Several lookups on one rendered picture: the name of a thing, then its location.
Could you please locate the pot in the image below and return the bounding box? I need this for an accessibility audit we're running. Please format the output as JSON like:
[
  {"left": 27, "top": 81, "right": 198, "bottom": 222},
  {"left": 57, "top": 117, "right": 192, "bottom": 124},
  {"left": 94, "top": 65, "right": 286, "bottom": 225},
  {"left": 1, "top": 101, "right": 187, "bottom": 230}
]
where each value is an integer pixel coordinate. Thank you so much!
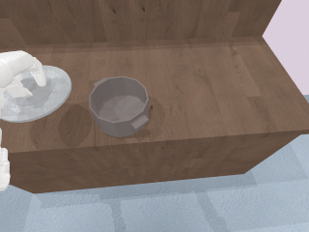
[{"left": 89, "top": 75, "right": 150, "bottom": 137}]

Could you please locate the table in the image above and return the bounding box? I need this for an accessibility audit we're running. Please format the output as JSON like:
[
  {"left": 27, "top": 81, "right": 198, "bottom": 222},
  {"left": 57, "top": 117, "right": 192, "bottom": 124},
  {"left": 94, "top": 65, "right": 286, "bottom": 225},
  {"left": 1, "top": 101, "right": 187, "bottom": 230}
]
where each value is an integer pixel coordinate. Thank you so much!
[{"left": 0, "top": 0, "right": 309, "bottom": 194}]

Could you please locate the robot left hand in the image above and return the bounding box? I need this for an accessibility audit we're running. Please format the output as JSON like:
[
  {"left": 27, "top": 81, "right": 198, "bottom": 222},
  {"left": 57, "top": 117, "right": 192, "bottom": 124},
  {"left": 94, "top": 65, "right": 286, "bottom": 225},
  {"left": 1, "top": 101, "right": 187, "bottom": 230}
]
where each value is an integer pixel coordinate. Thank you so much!
[{"left": 0, "top": 50, "right": 46, "bottom": 98}]

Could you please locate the robot left forearm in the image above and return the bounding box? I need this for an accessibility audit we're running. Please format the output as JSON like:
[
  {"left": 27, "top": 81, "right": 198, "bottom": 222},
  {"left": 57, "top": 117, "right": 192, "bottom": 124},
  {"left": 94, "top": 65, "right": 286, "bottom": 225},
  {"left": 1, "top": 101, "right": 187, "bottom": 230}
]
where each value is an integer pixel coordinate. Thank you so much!
[{"left": 0, "top": 61, "right": 14, "bottom": 145}]

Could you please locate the lid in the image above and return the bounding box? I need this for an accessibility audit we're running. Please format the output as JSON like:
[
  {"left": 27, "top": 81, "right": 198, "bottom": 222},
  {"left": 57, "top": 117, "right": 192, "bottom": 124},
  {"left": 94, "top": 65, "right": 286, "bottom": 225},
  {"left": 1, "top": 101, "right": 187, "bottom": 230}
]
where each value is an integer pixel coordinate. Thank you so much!
[{"left": 0, "top": 65, "right": 72, "bottom": 123}]

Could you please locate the knob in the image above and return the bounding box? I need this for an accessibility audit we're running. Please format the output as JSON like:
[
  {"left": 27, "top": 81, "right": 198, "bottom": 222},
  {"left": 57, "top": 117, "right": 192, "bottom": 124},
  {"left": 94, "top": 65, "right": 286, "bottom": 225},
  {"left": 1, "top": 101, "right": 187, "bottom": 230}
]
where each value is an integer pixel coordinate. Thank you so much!
[{"left": 20, "top": 77, "right": 38, "bottom": 92}]

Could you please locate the robot left upper arm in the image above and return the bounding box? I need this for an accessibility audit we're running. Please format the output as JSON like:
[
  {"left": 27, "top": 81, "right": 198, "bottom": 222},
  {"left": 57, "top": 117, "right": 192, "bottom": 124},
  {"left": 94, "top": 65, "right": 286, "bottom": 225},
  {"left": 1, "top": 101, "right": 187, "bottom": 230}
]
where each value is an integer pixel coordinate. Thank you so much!
[{"left": 0, "top": 146, "right": 11, "bottom": 191}]

